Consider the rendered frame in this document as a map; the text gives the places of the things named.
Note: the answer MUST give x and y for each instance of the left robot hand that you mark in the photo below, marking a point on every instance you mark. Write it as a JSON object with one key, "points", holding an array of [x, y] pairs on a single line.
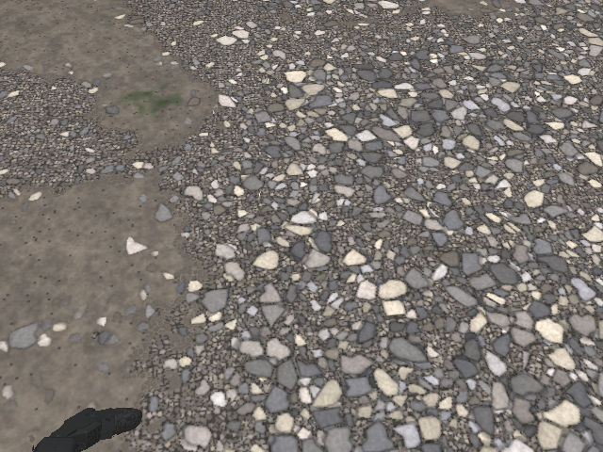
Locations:
{"points": [[88, 427]]}

